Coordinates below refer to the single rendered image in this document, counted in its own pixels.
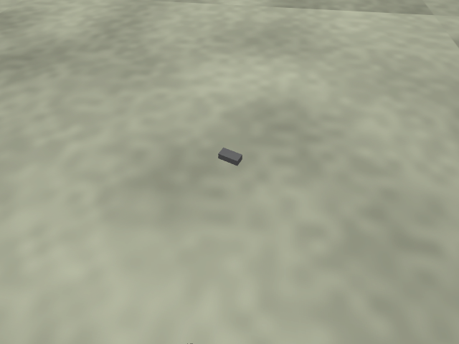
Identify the small box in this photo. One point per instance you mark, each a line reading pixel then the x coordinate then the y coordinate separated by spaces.
pixel 230 156

